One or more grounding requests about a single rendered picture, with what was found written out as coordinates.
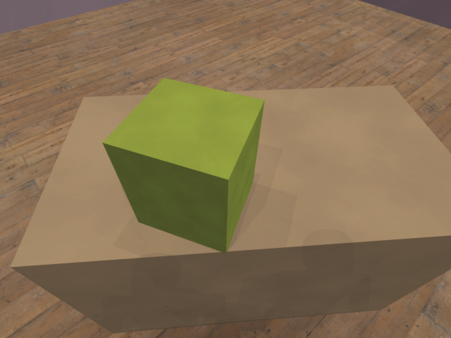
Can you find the pedestal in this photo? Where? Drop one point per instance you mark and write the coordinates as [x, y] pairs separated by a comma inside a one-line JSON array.
[[349, 211]]

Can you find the carton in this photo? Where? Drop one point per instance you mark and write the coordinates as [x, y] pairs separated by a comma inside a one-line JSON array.
[[185, 157]]

